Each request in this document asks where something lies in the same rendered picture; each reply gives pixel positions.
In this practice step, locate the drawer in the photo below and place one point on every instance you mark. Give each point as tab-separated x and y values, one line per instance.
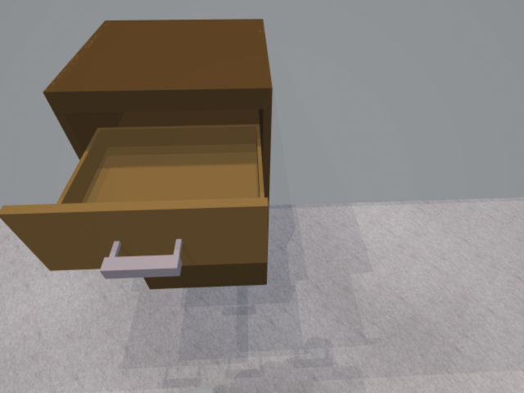
147	187

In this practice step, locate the handle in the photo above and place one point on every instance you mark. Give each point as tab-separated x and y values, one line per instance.
142	266

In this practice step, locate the cabinet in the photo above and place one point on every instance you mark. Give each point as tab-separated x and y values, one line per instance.
148	73

